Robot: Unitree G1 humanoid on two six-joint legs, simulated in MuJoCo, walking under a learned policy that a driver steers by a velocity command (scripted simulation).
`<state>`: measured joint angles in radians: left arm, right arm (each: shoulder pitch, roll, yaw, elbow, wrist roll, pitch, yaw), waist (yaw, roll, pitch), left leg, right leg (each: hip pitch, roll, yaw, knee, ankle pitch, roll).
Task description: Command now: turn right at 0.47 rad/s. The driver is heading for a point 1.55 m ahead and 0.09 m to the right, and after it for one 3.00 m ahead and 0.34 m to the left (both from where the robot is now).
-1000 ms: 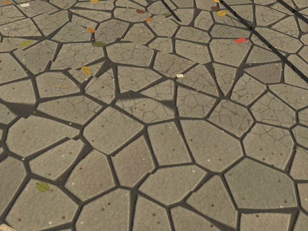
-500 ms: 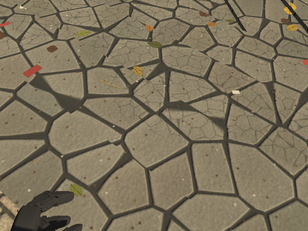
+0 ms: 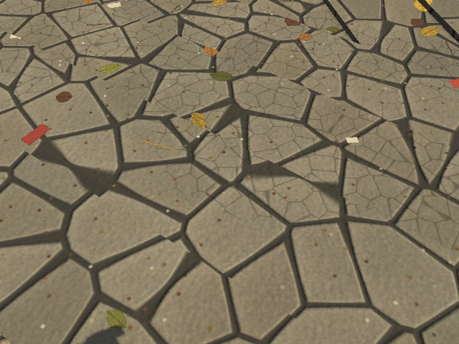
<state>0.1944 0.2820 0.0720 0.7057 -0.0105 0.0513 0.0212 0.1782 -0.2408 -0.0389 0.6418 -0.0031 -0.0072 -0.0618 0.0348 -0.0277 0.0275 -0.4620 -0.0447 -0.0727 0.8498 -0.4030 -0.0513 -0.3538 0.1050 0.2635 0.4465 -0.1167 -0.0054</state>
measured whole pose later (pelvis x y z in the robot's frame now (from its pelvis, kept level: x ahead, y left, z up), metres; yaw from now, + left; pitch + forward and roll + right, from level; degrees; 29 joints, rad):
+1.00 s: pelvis +0.14 -0.02 +0.01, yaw -3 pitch +3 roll -3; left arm 0.36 0.30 0.08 0.83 -0.02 -0.06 0.01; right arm 0.10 -0.27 -0.05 0.66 0.03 -0.06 0.08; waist 0.07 0.05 0.02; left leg -0.51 0.04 0.00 0.49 0.01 0.08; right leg 0.14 0.02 -0.25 0.33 -0.44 0.04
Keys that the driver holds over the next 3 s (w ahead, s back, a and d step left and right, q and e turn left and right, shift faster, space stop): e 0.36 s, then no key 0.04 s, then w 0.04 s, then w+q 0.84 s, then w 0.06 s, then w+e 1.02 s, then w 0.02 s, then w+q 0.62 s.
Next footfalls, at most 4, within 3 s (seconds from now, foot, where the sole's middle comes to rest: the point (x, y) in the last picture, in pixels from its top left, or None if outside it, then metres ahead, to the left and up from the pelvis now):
0.42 right None -0.05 -0.10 -0.74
1.04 left None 0.31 0.08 -0.78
1.46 right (281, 285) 0.65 -0.10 -0.79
1.96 left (209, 213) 0.92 0.14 -0.81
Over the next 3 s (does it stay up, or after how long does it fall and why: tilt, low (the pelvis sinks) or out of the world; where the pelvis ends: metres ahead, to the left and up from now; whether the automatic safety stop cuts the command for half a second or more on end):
stays up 1.29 -0.12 -0.08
